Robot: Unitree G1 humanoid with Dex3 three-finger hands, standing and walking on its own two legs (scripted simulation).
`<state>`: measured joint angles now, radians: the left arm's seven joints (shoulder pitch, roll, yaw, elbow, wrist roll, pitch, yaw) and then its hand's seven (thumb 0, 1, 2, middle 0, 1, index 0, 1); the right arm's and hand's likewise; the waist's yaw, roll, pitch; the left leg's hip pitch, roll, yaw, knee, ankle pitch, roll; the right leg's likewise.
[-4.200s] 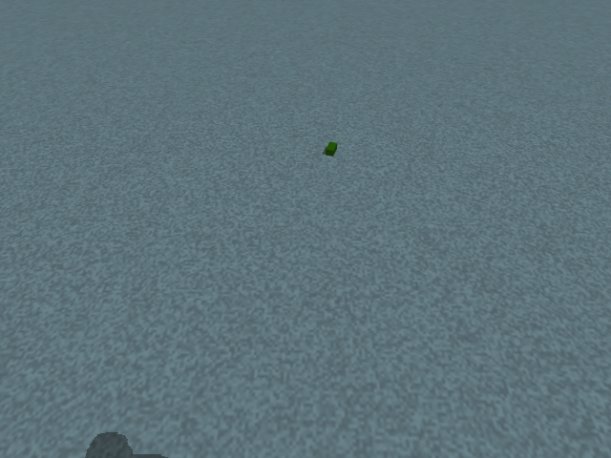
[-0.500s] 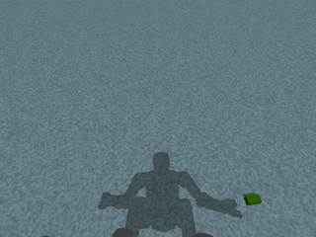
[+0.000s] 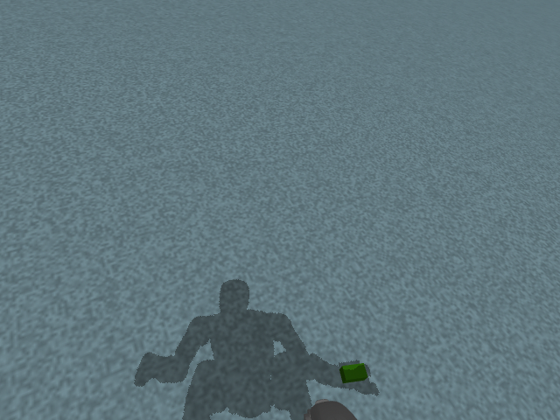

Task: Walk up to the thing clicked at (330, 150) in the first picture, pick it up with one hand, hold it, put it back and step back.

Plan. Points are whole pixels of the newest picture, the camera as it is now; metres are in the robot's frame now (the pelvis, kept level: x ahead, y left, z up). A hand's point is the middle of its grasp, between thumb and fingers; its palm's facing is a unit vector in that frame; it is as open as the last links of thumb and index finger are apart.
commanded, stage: walk up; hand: left
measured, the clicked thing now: (353, 373) +0.41 -0.35 -0.72
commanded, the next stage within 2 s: none
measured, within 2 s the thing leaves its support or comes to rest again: neither
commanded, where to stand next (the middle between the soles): +0.06 -0.61 m, yaw +7 degrees
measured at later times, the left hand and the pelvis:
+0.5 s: hand out of the picture +0.05 +0.08 -0.14, palm faces +0.03 -0.93 -0.36, open 7.4 cm; pelvis +0.00 -0.21 +0.00, yaw +4 degrees
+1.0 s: hand out of the picture +0.08 -0.16 -0.16, palm faces -0.02 -0.92 -0.38, open 7.4 cm; pelvis -0.02 -0.44 -0.03, yaw +2 degrees
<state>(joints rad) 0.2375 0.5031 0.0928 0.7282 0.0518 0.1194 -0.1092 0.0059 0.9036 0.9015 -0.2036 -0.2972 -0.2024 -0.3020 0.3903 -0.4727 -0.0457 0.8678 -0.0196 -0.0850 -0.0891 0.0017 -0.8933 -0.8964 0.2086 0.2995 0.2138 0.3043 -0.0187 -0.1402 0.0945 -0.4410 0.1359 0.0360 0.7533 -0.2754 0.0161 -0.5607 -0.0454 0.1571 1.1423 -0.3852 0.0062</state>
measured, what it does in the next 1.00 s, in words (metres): steps to the right: right foot, then left foot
